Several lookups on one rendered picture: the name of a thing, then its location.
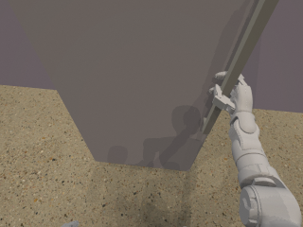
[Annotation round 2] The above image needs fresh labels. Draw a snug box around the robot right hand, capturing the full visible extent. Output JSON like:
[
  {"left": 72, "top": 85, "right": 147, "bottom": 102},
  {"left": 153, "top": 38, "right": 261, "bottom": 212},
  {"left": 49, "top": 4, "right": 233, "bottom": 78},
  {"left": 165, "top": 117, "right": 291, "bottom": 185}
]
[{"left": 208, "top": 71, "right": 253, "bottom": 118}]

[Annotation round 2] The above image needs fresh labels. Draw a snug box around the robot right upper arm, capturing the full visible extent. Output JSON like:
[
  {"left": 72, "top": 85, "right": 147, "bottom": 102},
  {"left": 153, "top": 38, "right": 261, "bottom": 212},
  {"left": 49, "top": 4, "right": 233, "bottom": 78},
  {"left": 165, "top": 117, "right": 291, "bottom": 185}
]
[{"left": 239, "top": 184, "right": 301, "bottom": 227}]

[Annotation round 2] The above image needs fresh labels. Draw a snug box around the fridge door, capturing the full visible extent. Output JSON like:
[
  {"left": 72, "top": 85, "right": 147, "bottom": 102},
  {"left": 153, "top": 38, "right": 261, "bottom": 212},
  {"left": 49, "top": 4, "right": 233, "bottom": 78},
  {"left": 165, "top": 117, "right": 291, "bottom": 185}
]
[{"left": 8, "top": 0, "right": 259, "bottom": 171}]

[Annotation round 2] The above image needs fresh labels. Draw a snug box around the right robot forearm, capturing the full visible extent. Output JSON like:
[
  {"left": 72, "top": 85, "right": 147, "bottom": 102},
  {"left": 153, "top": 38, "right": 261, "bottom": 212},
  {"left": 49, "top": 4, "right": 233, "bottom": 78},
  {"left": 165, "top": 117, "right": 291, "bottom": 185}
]
[{"left": 228, "top": 112, "right": 302, "bottom": 227}]

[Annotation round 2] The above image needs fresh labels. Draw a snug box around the handle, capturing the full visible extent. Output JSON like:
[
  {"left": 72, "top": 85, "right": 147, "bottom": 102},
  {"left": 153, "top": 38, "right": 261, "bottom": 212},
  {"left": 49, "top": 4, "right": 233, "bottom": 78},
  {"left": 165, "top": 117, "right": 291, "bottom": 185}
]
[{"left": 202, "top": 0, "right": 279, "bottom": 134}]

